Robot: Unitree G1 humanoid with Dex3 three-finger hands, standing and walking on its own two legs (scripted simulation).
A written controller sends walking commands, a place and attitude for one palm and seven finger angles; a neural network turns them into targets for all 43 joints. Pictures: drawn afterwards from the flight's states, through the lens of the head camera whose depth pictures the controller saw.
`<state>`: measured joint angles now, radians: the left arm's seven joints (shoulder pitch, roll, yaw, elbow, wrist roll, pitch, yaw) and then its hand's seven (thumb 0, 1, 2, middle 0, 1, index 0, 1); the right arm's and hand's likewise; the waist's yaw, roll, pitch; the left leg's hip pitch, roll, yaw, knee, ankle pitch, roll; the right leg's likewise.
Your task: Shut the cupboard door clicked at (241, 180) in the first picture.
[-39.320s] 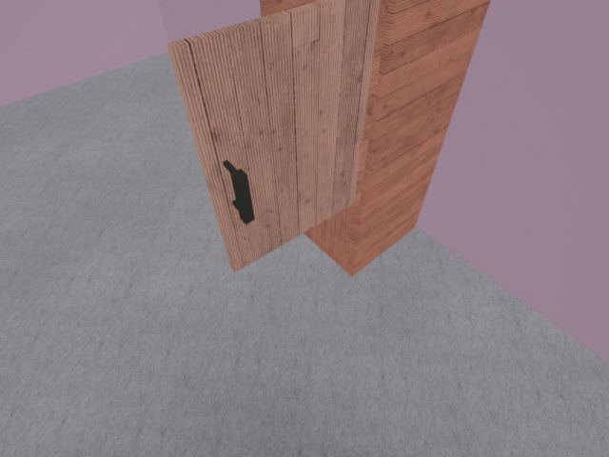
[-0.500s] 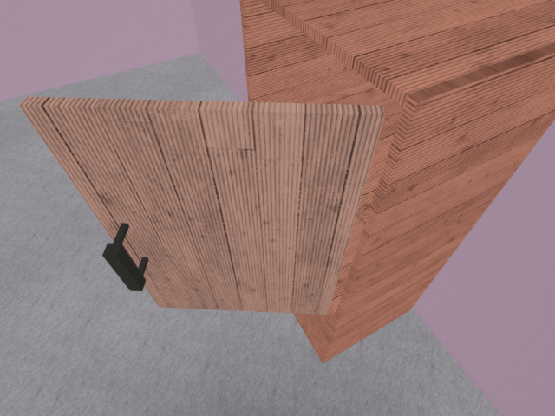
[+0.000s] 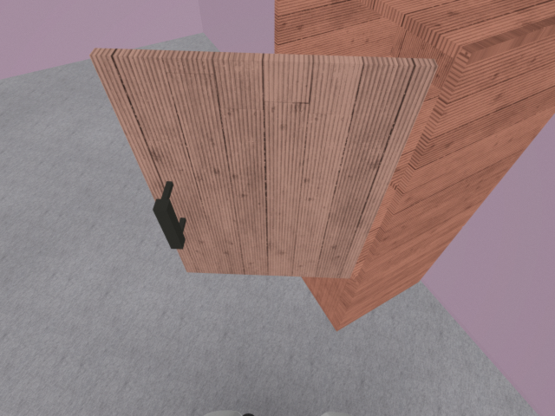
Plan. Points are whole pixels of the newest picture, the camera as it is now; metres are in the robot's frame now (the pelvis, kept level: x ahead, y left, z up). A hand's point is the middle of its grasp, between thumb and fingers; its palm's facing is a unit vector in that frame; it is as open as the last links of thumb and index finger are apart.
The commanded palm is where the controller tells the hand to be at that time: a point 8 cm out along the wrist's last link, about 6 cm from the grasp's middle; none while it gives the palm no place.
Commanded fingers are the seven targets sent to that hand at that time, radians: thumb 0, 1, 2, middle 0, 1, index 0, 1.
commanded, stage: come to a stop and stand still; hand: left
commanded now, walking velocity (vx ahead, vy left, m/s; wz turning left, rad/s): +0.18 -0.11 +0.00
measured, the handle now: (173, 216) +0.44 +0.23 -0.04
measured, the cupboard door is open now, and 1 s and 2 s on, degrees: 59 59 59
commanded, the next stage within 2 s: none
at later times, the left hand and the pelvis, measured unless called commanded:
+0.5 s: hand out of the picture -0.05 +0.17 -0.18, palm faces +0.05 -0.99 -0.14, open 7.4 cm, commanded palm none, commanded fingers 0.00 0.90 0.90 -0.20 -0.30 -0.20 -0.30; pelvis +0.00 +0.02 +0.00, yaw +1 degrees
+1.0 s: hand out of the picture -0.01 +0.26 -0.17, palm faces -0.01 -0.97 -0.23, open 7.4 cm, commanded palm none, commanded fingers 0.00 0.90 0.90 -0.20 -0.30 -0.20 -0.30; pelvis -0.04 +0.07 +0.00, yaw -1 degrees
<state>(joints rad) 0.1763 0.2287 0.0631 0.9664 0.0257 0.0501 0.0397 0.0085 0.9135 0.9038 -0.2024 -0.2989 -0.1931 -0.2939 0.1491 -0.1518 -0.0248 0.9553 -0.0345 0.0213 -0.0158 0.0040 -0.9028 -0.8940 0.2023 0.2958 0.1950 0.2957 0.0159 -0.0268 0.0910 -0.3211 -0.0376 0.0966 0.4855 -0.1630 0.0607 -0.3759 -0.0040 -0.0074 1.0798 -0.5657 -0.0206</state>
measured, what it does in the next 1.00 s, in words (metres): steps on the spot: right foot, then left foot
